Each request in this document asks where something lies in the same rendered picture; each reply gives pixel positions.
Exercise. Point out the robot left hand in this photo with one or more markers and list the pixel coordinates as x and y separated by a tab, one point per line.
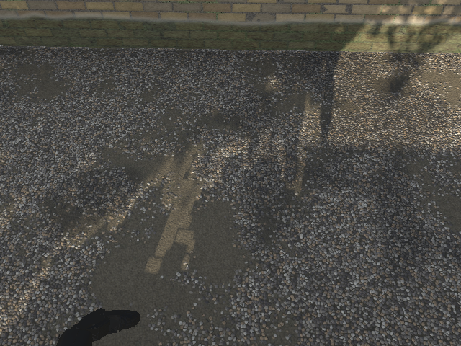
96	325

